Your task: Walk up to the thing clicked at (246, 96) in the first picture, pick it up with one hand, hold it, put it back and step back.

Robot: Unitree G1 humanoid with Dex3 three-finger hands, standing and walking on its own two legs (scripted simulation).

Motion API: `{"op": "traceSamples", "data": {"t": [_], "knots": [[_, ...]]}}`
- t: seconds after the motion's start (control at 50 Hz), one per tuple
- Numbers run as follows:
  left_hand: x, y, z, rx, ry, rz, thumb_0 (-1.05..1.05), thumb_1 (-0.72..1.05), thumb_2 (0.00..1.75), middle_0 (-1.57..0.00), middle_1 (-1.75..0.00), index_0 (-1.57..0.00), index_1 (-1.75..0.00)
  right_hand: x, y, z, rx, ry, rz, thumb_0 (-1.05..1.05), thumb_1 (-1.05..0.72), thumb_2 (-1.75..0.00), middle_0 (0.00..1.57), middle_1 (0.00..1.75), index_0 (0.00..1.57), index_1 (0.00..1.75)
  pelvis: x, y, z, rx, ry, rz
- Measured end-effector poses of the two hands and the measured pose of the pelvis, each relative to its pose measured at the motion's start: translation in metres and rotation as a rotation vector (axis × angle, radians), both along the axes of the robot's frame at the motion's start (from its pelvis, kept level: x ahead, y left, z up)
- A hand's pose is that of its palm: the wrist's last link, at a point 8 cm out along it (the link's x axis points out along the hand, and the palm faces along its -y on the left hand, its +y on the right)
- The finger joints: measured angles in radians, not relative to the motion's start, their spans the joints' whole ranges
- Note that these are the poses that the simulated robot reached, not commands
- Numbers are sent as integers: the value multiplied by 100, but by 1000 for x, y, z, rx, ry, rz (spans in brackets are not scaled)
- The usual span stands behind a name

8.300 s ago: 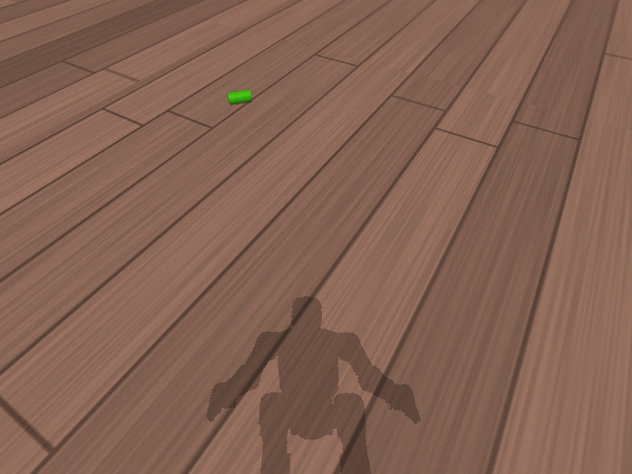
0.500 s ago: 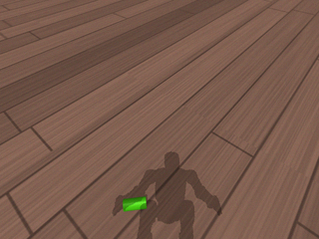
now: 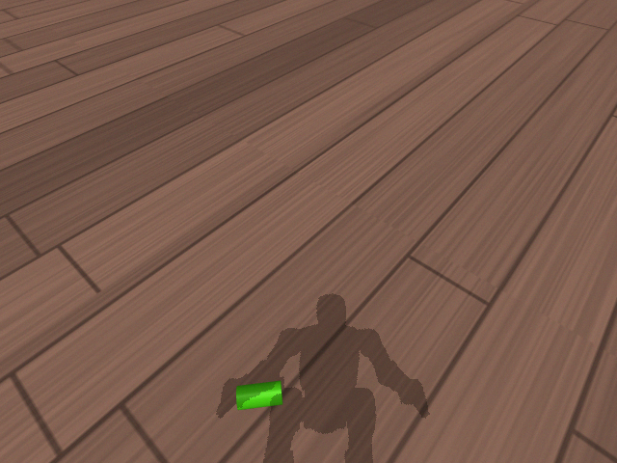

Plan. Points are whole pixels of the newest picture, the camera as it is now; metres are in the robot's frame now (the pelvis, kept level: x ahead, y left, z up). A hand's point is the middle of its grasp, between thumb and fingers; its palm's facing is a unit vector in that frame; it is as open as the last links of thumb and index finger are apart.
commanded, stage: stand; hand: left
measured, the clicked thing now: (259, 395) +0.45 +0.16 -0.75
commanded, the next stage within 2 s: walk up in 0.90 s
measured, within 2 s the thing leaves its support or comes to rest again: neither
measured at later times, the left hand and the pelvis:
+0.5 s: hand out of the picture +0.08 +0.26 -0.16, palm faces -0.02 -0.94 -0.34, open 7.4 cm; pelvis +0.01 +0.00 +0.00, yaw +0 degrees
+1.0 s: hand out of the picture +0.08 +0.26 -0.16, palm faces -0.02 -0.94 -0.34, open 7.4 cm; pelvis +0.00 -0.01 +0.00, yaw +0 degrees
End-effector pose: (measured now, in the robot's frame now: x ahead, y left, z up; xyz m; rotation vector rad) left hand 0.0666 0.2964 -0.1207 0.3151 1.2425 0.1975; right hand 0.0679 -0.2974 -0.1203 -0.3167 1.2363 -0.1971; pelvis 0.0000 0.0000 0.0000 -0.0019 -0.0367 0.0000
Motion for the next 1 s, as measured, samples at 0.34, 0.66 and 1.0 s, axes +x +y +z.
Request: {"op": "traceSamples", "data": {"t": [0.34, 0.66, 1.0], "knots": [[2, 3, 0, 0, 7, 6, 1, 90, 90, -20, -30, -20, -30, 3, 3, -1, 0, 5, 8, 0, -91, -90, 20, 30, 20, 30, 4, 2, 0, 1, 3, 0], [5, 4, 1, 4, 4, 7, 1, 90, 90, -20, -30, -20, -30, 10, 4, -1, 2, -5, 12, 0, -91, -90, 20, 30, 20, 30, 7, 2, 0, 2, 2, 0], [8, 7, -3, 5, 6, 10, 1, 90, 90, -20, -30, -20, -30, 4, -9, 4, -37, -36, -9, 0, -90, -90, 20, 30, 20, 30, 3, -6, -4, 15, 8, -8]]}}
